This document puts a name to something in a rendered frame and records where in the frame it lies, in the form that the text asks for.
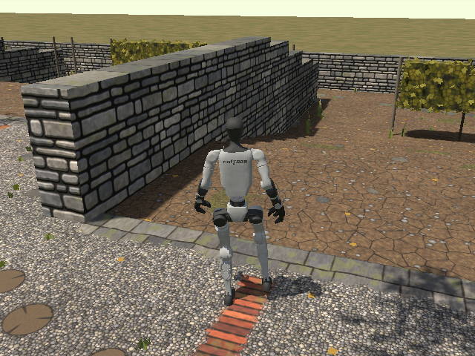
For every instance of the robot left shin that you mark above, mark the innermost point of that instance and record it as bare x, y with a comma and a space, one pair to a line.
226, 271

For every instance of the robot left upper arm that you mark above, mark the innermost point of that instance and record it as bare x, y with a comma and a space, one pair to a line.
208, 169

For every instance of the robot right upper arm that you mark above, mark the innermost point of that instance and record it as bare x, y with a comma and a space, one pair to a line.
263, 168

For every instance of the robot shin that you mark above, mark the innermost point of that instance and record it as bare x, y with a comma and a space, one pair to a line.
263, 257
226, 271

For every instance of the robot right shin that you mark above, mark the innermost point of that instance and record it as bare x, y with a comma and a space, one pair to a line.
263, 257

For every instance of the right robot forearm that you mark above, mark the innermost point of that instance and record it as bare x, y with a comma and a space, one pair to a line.
274, 197

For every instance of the left robot hand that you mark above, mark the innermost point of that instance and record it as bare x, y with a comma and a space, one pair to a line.
199, 209

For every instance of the left robot forearm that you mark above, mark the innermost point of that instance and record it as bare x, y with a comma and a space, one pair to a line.
201, 193

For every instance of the right robot hand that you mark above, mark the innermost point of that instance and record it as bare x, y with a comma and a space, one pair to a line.
280, 212

